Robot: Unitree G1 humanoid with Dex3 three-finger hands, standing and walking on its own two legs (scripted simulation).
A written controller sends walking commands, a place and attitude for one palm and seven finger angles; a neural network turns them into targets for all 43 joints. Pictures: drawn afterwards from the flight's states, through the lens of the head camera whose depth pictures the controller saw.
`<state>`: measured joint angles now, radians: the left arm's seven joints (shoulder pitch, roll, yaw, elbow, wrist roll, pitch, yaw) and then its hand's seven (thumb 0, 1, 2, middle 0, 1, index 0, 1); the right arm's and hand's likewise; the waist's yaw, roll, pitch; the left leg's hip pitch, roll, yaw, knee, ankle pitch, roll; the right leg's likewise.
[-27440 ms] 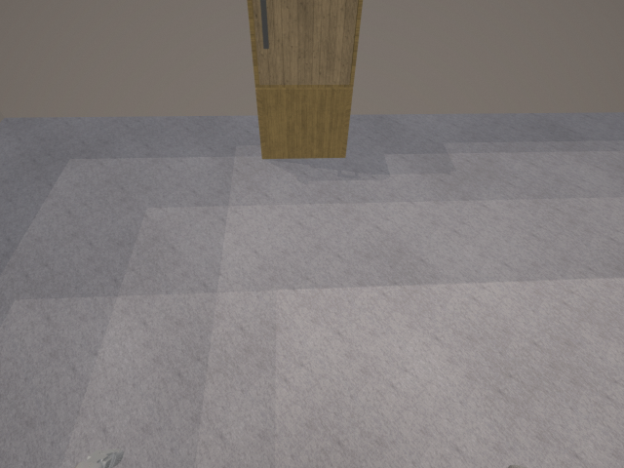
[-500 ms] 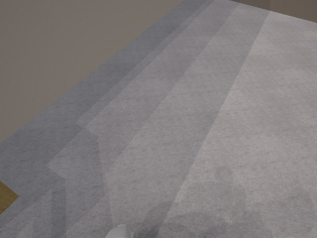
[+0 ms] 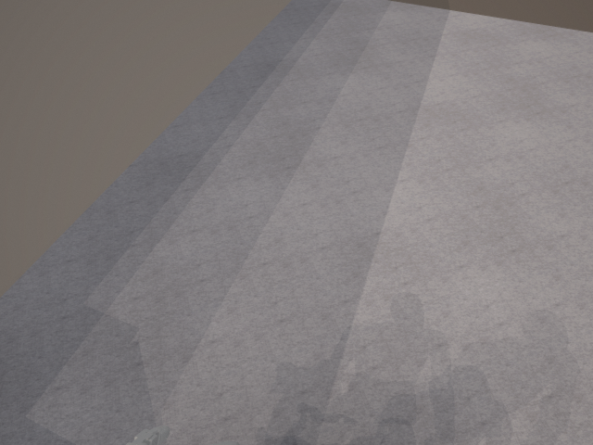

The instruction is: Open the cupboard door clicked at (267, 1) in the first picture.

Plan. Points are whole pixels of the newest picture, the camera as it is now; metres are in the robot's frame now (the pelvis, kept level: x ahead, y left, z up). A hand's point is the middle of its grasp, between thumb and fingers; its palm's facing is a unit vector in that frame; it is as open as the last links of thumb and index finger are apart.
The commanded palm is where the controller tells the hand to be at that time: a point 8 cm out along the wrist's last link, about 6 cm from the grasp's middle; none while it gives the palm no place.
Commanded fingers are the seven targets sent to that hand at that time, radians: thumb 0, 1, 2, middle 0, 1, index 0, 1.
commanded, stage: walk to a spot facing it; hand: left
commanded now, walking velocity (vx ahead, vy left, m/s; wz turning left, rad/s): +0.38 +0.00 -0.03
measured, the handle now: out of the picture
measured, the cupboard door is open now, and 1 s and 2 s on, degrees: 47 47 47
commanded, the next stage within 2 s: turn to face it in 0.40 s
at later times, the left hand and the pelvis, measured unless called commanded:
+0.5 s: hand (192, 345) +0.29 +0.20 -0.16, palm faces -0.02 -0.98 -0.17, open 7.3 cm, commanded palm none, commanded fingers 0.00 0.90 0.90 -0.20 -0.30 -0.20 -0.30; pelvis +0.23 +0.01 +0.01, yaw -4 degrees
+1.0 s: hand (205, 285) +0.42 +0.20 -0.18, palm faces +0.19 -0.96 -0.20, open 7.3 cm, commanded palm none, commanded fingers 0.00 0.90 0.90 -0.20 -0.30 -0.20 -0.30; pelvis +0.38 -0.01 +0.00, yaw +10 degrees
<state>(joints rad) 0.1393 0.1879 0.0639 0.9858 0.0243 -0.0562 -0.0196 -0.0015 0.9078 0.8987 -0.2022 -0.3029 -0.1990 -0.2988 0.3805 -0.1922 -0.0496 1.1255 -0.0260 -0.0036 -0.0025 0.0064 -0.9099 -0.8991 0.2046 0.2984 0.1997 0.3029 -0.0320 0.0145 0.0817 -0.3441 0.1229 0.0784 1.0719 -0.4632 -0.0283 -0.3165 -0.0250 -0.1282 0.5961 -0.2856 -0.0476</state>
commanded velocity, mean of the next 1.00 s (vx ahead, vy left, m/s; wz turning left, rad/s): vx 0.15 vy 0.00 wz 0.26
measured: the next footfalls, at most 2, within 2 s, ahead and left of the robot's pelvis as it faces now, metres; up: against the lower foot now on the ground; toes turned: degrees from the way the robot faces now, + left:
left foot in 0.26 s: +0.27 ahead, +0.14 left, +0.00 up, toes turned +7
right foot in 0.60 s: +0.39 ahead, -0.13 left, +0.00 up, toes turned -10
